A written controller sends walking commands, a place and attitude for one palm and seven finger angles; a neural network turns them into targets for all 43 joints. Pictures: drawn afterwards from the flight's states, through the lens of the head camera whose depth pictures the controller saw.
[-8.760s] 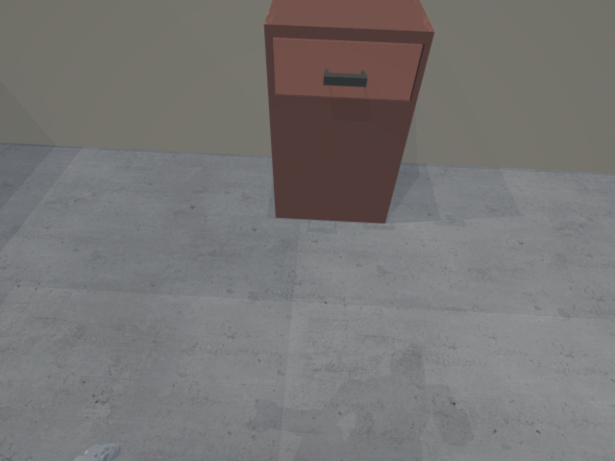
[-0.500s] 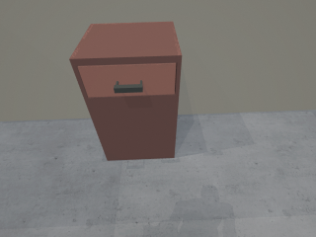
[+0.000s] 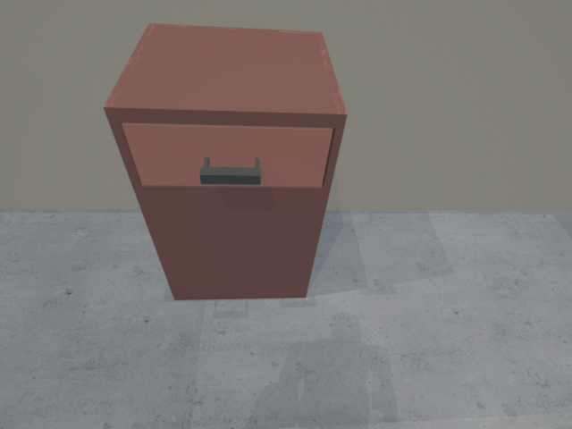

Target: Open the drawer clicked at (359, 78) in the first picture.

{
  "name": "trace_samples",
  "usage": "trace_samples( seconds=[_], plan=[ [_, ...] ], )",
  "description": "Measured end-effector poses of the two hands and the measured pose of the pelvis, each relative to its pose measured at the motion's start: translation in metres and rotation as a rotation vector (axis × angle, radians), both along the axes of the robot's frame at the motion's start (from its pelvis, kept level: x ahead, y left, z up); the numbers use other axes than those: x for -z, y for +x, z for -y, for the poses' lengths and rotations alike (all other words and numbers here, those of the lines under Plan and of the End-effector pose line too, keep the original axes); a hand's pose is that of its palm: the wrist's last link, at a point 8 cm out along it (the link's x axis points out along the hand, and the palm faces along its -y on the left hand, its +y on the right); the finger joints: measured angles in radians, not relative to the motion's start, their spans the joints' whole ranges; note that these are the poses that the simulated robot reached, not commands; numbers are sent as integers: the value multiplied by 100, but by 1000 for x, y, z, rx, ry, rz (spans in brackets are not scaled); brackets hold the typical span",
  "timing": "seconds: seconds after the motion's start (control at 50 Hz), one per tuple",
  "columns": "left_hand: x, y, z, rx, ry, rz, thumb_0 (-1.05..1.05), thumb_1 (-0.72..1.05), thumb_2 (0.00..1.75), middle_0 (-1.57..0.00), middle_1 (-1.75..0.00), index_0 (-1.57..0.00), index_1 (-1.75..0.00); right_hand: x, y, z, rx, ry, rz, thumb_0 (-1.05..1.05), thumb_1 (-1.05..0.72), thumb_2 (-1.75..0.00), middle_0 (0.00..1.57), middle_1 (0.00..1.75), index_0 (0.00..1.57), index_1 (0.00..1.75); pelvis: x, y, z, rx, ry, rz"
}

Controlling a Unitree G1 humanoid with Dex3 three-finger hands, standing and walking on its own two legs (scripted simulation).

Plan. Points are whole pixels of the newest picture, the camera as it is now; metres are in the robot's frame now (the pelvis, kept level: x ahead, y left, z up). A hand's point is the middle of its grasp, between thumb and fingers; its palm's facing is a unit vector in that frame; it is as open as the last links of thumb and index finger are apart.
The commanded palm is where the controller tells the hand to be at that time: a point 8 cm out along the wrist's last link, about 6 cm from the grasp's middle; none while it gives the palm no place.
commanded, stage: take the last steps up to it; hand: left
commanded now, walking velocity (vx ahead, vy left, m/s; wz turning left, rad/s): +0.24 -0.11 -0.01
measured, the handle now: (231, 168) +0.66 +0.17 -0.07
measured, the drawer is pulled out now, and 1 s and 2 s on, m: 0.00 0.00 0.00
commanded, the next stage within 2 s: come to a stop and stand still in 0.22 s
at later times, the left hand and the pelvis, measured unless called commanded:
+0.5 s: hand (233, 374) +0.24 +0.10 -0.16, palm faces +0.01 -0.97 -0.22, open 7.2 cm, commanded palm none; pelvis +0.14 -0.08 +0.00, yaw +0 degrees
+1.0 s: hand out of the picture +0.15 +0.15 -0.17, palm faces +0.05 -0.97 -0.23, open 7.4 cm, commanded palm none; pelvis +0.14 -0.04 +0.00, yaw -1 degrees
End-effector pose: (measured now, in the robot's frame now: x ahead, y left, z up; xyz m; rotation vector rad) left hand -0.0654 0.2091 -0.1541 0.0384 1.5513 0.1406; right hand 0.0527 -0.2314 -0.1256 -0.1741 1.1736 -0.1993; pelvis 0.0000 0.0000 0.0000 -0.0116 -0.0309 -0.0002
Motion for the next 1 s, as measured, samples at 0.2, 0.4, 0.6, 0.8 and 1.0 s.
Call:
trace_samples(
  seconds=[0.2, 0.4, 0.6, 0.8, 1.0],
  plan=[
    [-27, 205, -13, 110, 99, 356, 1, 92, 90, -19, -30, -19, -30, 9, -27, 6, 85, 76, -209, 0, -93, -90, 20, 30, 21, 30, -7, 60, 19, 9, 25, -7],
    [-25, 301, 47, 173, 126, 430, 1, 91, 90, -19, -30, -19, -30, 39, 0, 49, 135, 133, -358, 0, -91, -90, 20, 30, 20, 30, 12, 127, 68, 12, 21, 1],
    [-25, 286, 54, 83, 138, 322, -1, 94, 90, -20, -30, -20, -30, 24, 118, 72, 28, 74, -184, 0, -92, -90, 19, 30, 20, 30, -1, 146, 74, -1, 27, -20],
    [-3, 247, 13, 32, 121, 236, 1, 92, 90, -20, -30, -20, -30, 7, 170, 48, -55, 14, -27, 0, -92, -90, 19, 30, 20, 30, 6, 140, 47, -3, 13, -17],
    [-14, 206, 14, 45, 123, 140, 1, 91, 90, -19, -30, -20, -30, 9, 155, 34, -41, 54, -48, 0, -92, -90, 20, 30, 21, 30, -3, 138, 44, 15, 33, -32]
  ],
)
